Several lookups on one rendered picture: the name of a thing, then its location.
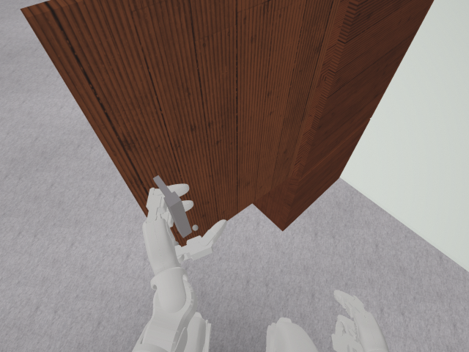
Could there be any cupboard door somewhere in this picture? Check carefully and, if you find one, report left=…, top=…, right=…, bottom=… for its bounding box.
left=21, top=0, right=341, bottom=247

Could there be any handle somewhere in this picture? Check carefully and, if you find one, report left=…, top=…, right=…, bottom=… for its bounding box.
left=153, top=175, right=192, bottom=238

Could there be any robot left forearm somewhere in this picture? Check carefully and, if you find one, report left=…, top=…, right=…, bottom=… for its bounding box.
left=132, top=267, right=198, bottom=352

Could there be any left robot hand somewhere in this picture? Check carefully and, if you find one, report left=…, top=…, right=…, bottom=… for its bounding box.
left=142, top=184, right=226, bottom=275

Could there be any right robot thigh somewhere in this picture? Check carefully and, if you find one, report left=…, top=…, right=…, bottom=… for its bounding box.
left=266, top=322, right=319, bottom=352

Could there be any right robot shin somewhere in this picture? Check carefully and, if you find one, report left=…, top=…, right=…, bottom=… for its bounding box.
left=276, top=318, right=292, bottom=324

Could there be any right robot hand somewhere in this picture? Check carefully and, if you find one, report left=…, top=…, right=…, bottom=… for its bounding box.
left=331, top=290, right=389, bottom=352

